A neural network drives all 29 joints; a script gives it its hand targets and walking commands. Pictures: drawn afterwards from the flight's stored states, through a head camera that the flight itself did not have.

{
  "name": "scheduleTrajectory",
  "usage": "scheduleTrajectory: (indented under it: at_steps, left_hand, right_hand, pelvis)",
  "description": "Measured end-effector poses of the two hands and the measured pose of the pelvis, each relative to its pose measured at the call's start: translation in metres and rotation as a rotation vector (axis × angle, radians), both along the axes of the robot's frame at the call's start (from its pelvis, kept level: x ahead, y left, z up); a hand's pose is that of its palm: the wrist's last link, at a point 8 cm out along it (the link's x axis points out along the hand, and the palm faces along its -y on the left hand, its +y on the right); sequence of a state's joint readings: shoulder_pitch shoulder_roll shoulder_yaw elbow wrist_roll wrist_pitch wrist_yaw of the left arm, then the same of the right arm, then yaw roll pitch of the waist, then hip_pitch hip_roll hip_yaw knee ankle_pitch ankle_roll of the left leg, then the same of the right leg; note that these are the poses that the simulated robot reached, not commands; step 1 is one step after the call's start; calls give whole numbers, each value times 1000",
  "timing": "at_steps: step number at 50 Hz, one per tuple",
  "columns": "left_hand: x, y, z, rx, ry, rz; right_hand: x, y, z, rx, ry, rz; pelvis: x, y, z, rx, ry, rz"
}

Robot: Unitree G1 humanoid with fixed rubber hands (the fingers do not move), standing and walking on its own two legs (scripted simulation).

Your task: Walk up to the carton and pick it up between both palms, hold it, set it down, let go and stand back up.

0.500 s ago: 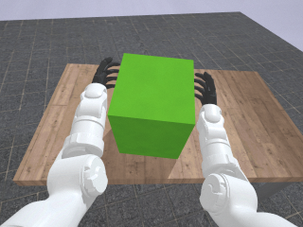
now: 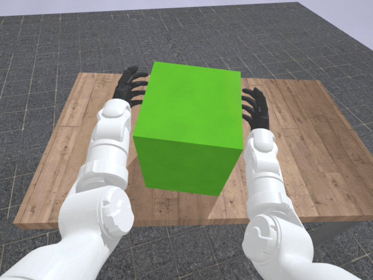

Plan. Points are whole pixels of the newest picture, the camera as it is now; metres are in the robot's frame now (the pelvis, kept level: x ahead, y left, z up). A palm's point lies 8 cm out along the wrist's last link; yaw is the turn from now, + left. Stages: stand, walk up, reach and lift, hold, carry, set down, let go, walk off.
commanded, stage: set down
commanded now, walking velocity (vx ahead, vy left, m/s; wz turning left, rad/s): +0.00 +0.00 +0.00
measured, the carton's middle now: (189, 134) +0.43 -0.05 +0.05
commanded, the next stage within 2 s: none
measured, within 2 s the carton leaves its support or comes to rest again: rests again in 0.28 s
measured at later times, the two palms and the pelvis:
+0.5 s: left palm (124, 105) +0.45 +0.10 +0.13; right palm (253, 126) +0.40 -0.19 +0.11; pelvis +0.01 +0.00 +0.00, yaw -1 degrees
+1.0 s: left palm (124, 106) +0.45 +0.10 +0.12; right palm (252, 127) +0.40 -0.19 +0.10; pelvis +0.01 +0.00 +0.00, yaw -1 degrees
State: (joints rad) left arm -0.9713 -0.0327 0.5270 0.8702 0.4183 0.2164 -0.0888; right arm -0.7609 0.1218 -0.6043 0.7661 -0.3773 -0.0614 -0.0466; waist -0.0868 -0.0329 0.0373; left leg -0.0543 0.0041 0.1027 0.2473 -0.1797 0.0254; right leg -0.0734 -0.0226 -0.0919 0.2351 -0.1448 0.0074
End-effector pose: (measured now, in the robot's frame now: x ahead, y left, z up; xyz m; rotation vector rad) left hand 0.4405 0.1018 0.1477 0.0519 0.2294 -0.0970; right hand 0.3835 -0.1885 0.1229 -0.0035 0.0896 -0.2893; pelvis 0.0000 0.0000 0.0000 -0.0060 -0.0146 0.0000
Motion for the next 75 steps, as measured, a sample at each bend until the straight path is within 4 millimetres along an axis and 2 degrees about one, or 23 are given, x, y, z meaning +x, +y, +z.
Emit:
scheduleTrajectory:
  at_steps: [15, 27, 64, 71, 75]
  left_hand:
    - [7, 1, -9, -19, -29, 2]
    - [13, 1, -24, -21, -26, 9]
    - [15, 2, -30, -25, -62, 11]
    - [17, 2, -37, 4, -40, 6]
    - [15, 3, -56, 51, 23, -4]
  right_hand:
    - [7, 1, -6, -24, -3, 1]
    - [14, 3, -19, -33, 12, 6]
    - [14, 1, -20, -54, 3, 22]
    - [13, 0, -24, -57, 13, 41]
    - [10, -2, -42, -54, 82, 57]
  pelvis:
    - [4, 0, 0, -1, 23, -4]
    - [8, 1, 0, -3, 52, -9]
    - [7, 1, -1, -2, 68, -26]
    - [5, 1, -1, -2, 78, -34]
    - [3, 2, -2, -4, 98, -42]
